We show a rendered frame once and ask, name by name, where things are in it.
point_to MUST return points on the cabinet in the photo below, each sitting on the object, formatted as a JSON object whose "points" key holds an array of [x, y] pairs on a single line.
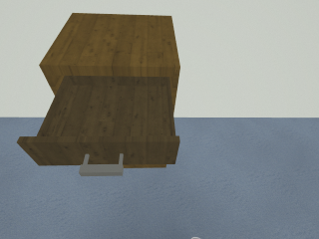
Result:
{"points": [[114, 45]]}

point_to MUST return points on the handle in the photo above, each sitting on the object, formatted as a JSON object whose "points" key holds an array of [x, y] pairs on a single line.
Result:
{"points": [[101, 169]]}

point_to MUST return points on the drawer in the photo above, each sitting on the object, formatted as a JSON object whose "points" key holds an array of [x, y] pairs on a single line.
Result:
{"points": [[105, 116]]}

